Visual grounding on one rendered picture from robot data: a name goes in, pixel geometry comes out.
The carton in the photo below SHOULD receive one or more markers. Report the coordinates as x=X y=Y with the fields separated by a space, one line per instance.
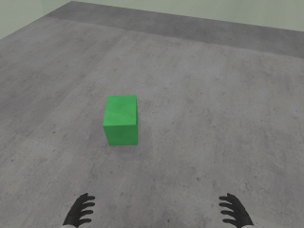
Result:
x=121 y=120

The left robot hand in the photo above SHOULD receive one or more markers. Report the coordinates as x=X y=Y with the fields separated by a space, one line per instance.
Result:
x=75 y=212

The right robot hand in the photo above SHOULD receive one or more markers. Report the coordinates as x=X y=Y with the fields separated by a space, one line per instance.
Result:
x=240 y=215

